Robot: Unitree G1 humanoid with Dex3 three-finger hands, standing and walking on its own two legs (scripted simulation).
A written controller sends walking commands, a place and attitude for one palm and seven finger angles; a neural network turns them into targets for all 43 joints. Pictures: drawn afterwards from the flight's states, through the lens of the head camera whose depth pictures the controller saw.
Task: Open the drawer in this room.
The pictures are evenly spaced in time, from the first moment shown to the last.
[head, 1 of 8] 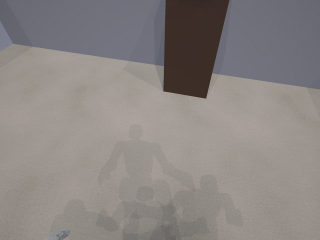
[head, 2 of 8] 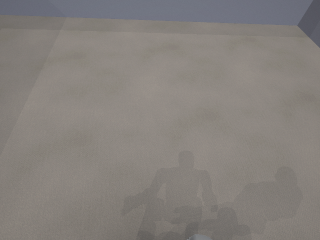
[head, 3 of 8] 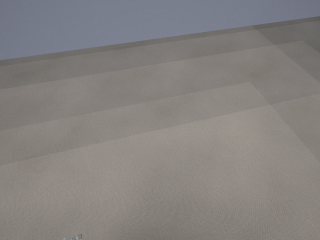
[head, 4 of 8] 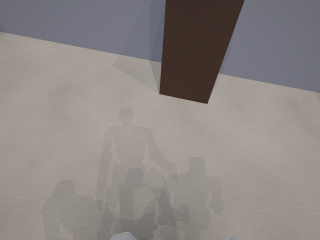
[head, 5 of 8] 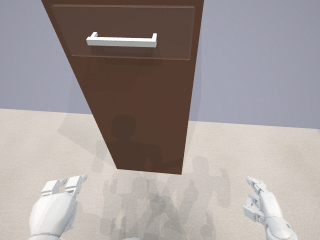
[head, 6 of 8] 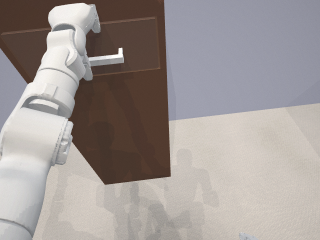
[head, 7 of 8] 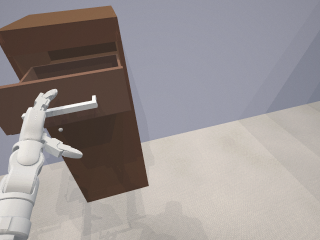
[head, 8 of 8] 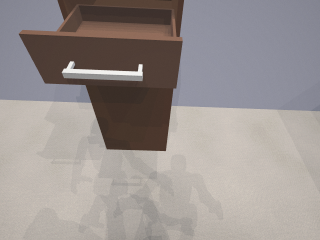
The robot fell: no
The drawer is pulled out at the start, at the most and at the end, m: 0.00 0.30 0.30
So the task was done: yes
